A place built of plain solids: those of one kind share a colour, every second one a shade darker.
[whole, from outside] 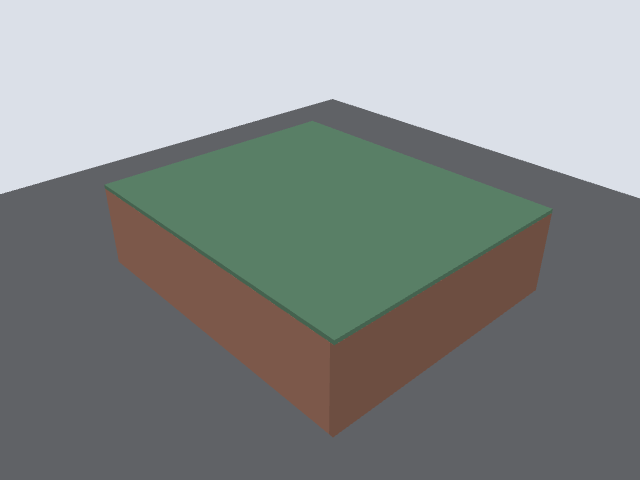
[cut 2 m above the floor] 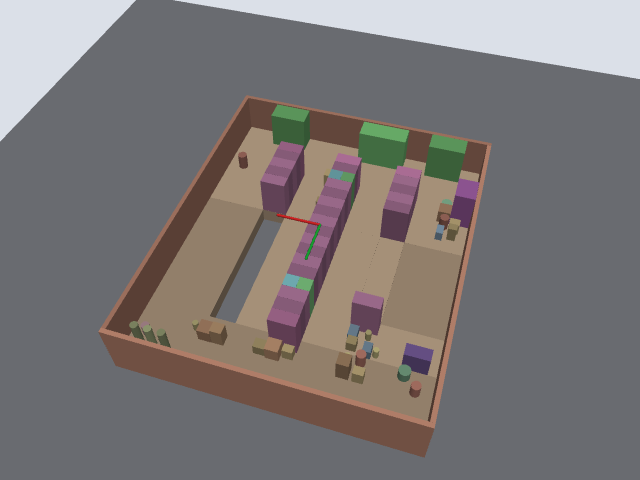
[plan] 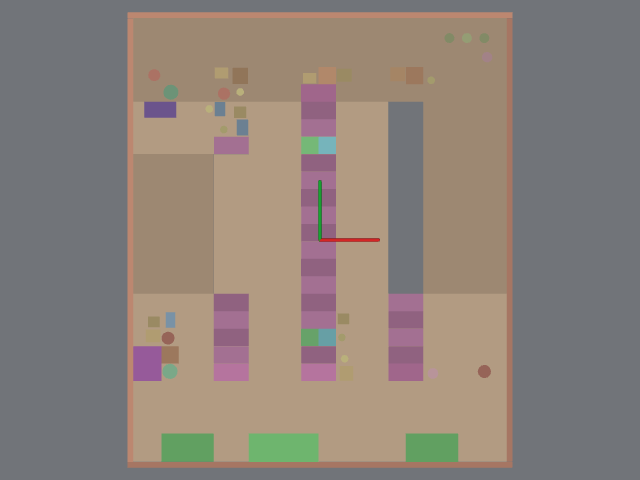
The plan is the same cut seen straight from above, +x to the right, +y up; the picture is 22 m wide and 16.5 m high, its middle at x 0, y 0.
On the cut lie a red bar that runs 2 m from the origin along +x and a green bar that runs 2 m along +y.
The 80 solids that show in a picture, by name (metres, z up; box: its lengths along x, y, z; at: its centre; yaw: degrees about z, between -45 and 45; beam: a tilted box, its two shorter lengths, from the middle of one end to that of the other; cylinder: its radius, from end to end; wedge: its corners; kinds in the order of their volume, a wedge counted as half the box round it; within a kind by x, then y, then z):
{
 "floor_1": {"box": [2.77, 15.26, 0.76], "at": [-5.04, 0.0, 0.33]},
 "floor_2": {"box": [1.2, 4.8, 0.76], "at": [-3.05, 0.55, 0.33]},
 "floor_3": {"box": [8.77, 4.68, 0.76], "at": [-2.04, 5.29, 0.33]},
 "floor_4": {"box": [4.8, 15.26, 0.76], "at": [-0.05, 0.0, 0.33]},
 "floor_5": {"box": [12.84, 5.78, 0.76], "at": [0.0, -4.74, 0.33]},
 "floor_6": {"box": [12.84, 2.88, 0.76], "at": [0.0, 6.19, 0.33]},
 "floor_7": {"box": [2.87, 15.26, 0.76], "at": [4.99, 0.0, 0.33]},
 "wall_1": {"box": [0.2, 15.26, 4.14], "at": [-6.52, 0.0, 2.02]},
 "wall_2": {"box": [13.24, 0.2, 4.14], "at": [0.0, -7.73, 2.02]},
 "wall_3": {"box": [13.24, 0.2, 4.14], "at": [0.0, 7.73, 2.02]},
 "wall_4": {"box": [0.2, 15.26, 4.14], "at": [6.52, 0.0, 2.02]},
 "roof_1": {"box": [13.24, 15.66, 0.2], "at": [0.0, 0.0, 4.19]},
 "rack_1": {"box": [1.2, 0.6, 2.0], "at": [-3.05, -3.95, 1.71]},
 "rack_2": {"box": [1.2, 0.6, 2.0], "at": [-3.05, -3.35, 1.71]},
 "rack_3": {"box": [1.2, 0.6, 2.0], "at": [-3.05, -2.75, 1.71]},
 "rack_4": {"box": [1.2, 0.6, 2.0], "at": [-3.05, -2.15, 1.71]},
 "rack_5": {"box": [1.2, 0.6, 2.0], "at": [-3.05, 3.25, 1.71]},
 "rack_6": {"box": [1.2, 0.6, 2.0], "at": [-0.05, -3.95, 1.71]},
 "rack_7": {"box": [1.2, 0.6, 2.0], "at": [-0.05, -2.75, 1.71]},
 "rack_8": {"box": [1.2, 0.6, 2.0], "at": [-0.05, -2.15, 1.71]},
 "rack_9": {"box": [1.2, 0.6, 2.0], "at": [-0.05, -1.55, 1.71]},
 "rack_10": {"box": [1.2, 0.6, 2.0], "at": [-0.05, -0.95, 1.71]},
 "rack_11": {"box": [1.2, 0.6, 2.0], "at": [-0.05, -0.35, 1.71]},
 "rack_12": {"box": [1.2, 0.6, 2.0], "at": [-0.05, 0.25, 1.71]},
 "rack_13": {"box": [1.2, 0.6, 2.0], "at": [-0.05, 0.85, 1.71]},
 "rack_14": {"box": [1.2, 0.6, 2.0], "at": [-0.05, 1.45, 1.71]},
 "rack_15": {"box": [1.2, 0.6, 2.0], "at": [-0.05, 2.05, 1.71]},
 "rack_16": {"box": [1.2, 0.6, 2.0], "at": [-0.05, 2.65, 1.71]},
 "rack_17": {"box": [1.2, 0.6, 2.0], "at": [-0.05, 3.85, 1.71]},
 "rack_18": {"box": [1.2, 0.6, 2.0], "at": [-0.05, 4.45, 1.71]},
 "rack_19": {"box": [1.2, 0.6, 2.0], "at": [2.95, -3.95, 1.71]},
 "rack_20": {"box": [1.2, 0.6, 2.0], "at": [2.95, -3.35, 1.71]},
 "rack_21": {"box": [1.2, 0.6, 2.0], "at": [2.95, -2.75, 1.71]},
 "rack_22": {"box": [1.2, 0.6, 2.0], "at": [2.95, -2.15, 1.71]},
 "cooler_1": {"box": [1.8, 0.98, 2.03], "at": [-4.55, -7.14, 1.73]},
 "cooler_2": {"box": [2.4, 0.98, 1.95], "at": [-1.25, -7.14, 1.69]},
 "cooler_3": {"box": [1.8, 0.98, 1.95], "at": [3.85, -7.14, 1.69]},
 "endcab_1": {"box": [1.2, 0.6, 2.0], "at": [-3.05, -4.55, 1.71]},
 "endcab_2": {"box": [1.2, 0.6, 2.0], "at": [-0.05, -4.55, 1.71]},
 "endcab_3": {"box": [1.2, 0.6, 2.0], "at": [-0.05, 5.05, 1.71]},
 "endcab_4": {"box": [1.2, 0.6, 2.0], "at": [2.95, -4.55, 1.71]},
 "column_1": {"box": [0.6, 0.6, 3.37], "at": [0.25, -3.35, 2.4]},
 "column_2": {"box": [0.6, 0.6, 3.37], "at": [0.25, 3.25, 2.4]},
 "power_1": {"box": [0.97, 1.2, 2.02], "at": [-5.94, -4.25, 1.73]},
 "blank_1": {"box": [0.6, 0.6, 2.0], "at": [-0.35, -3.35, 1.71]},
 "blank_2": {"box": [0.6, 0.6, 2.0], "at": [-0.35, 3.25, 1.71]},
 "carton_1": {"box": [0.51, 0.44, 0.6], "at": [-5.74, -3.3, 1.02]},
 "carton_2": {"box": [0.4, 0.37, 0.78], "at": [-5.71, -2.81, 1.11]},
 "carton_3": {"box": [0.47, 0.38, 0.68], "at": [-3.39, 5.74, 1.05]},
 "carton_4": {"box": [0.43, 0.4, 0.57], "at": [-2.75, 4.39, 1.0]},
 "carton_5": {"box": [0.46, 0.36, 0.57], "at": [-0.35, 5.56, 1.0]},
 "carton_6": {"box": [0.39, 0.37, 0.71], "at": [0.81, -2.71, 1.07]},
 "carton_7": {"box": [0.52, 0.45, 0.55], "at": [0.83, 5.67, 0.99]},
 "carton_8": {"box": [0.47, 0.51, 0.79], "at": [0.91, -4.58, 1.11]},
 "panelstack_1": {"box": [0.6, 0.6, 0.72], "at": [-5.15, -3.95, 1.07]},
 "panelstack_2": {"box": [0.6, 0.6, 0.72], "at": [0.25, 5.65, 1.07]},
 "panelstack_3": {"box": [0.6, 0.6, 0.68], "at": [3.25, 5.65, 1.05]},
 "load_1": {"box": [1.1, 0.55, 1.12], "at": [-5.49, 4.48, 1.27]},
 "cart_1": {"box": [0.53, 0.56, 1.08], "at": [-2.74, 5.64, 1.26]},
 "cart_2": {"box": [0.52, 0.49, 0.92], "at": [2.68, 5.7, 1.18]},
 "gasbottle_1": {"cylinder": 0.17, "from": [4.45, 6.94, 0.71], "to": [4.45, 6.94, 2.36]},
 "gasbottle_2": {"cylinder": 0.17, "from": [5.05, 6.94, 0.71], "to": [5.05, 6.94, 2.36]},
 "gasbottle_3": {"cylinder": 0.17, "from": [5.65, 6.94, 0.71], "to": [5.65, 6.94, 2.36]},
 "bin_1": {"cylinder": 0.21, "from": [-5.7, 5.67, 0.71], "to": [-5.7, 5.67, 1.35]},
 "bin_2": {"cylinder": 0.22, "from": [-5.22, -3.38, 0.71], "to": [-5.22, -3.38, 1.41]},
 "bin_3": {"cylinder": 0.21, "from": [-3.3, 5.03, 0.71], "to": [-3.3, 5.03, 1.48]},
 "bin_4": {"cylinder": 0.23, "from": [5.65, -4.52, 0.71], "to": [5.65, -4.52, 1.51]},
 "case_1": {"box": [0.34, 0.54, 0.51], "at": [-5.14, -2.75, 0.97]},
 "case_2": {"box": [0.37, 0.49, 0.53], "at": [-3.44, 4.5, 0.98]},
 "case_3": {"box": [0.4, 0.55, 0.47], "at": [-2.67, 3.87, 0.95]},
 "reel_1": {"cylinder": 0.26, "from": [-5.16, -4.52, 0.71], "to": [-5.16, -4.52, 1.25]},
 "reel_2": {"cylinder": 0.26, "from": [-5.13, 5.08, 0.71], "to": [-5.13, 5.08, 1.22]},
 "cone_1": {"cylinder": 0.13, "from": [-3.81, 4.51, 0.71], "to": [-3.81, 4.51, 1.21]},
 "cone_2": {"cylinder": 0.13, "from": [-3.31, 3.8, 0.71], "to": [-3.31, 3.8, 1.21]},
 "cone_3": {"cylinder": 0.13, "from": [-2.74, 5.09, 0.71], "to": [-2.74, 5.09, 1.21]},
 "cone_4": {"cylinder": 0.13, "from": [0.75, -3.35, 0.71], "to": [0.75, -3.35, 1.2]},
 "cone_5": {"cylinder": 0.13, "from": [0.85, -4.08, 0.71], "to": [0.85, -4.08, 1.2]},
 "cone_6": {"cylinder": 0.13, "from": [3.82, 5.49, 0.71], "to": [3.82, 5.49, 1.2]},
 "vacuum_1": {"cylinder": 0.18, "from": [3.88, -4.59, 0.71], "to": [3.88, -4.59, 1.21]},
 "vacuum_2": {"cylinder": 0.18, "from": [5.75, 6.28, 0.71], "to": [5.75, 6.28, 1.29]}
}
